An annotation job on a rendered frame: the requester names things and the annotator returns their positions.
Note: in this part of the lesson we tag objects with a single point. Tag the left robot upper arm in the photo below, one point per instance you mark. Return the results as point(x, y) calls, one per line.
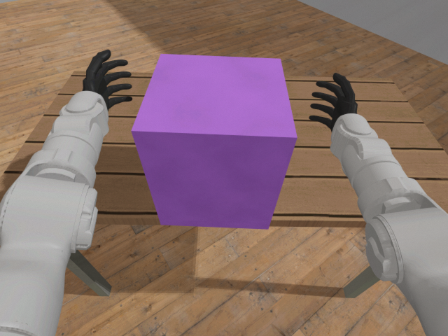
point(45, 221)

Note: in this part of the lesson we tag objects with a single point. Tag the robot left hand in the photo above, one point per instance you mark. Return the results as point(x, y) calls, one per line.
point(97, 81)

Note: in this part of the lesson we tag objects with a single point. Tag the carton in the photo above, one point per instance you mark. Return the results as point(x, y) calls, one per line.
point(215, 136)

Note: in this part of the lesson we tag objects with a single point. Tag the right robot forearm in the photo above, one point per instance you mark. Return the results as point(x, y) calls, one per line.
point(376, 176)

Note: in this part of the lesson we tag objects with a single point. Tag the robot right hand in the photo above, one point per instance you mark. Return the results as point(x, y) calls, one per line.
point(344, 102)

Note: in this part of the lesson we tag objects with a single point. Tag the right robot upper arm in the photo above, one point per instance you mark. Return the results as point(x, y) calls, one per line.
point(410, 249)

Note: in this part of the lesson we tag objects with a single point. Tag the left robot forearm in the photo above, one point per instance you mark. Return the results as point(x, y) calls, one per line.
point(72, 147)

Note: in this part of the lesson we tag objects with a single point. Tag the table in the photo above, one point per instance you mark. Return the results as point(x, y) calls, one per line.
point(315, 192)

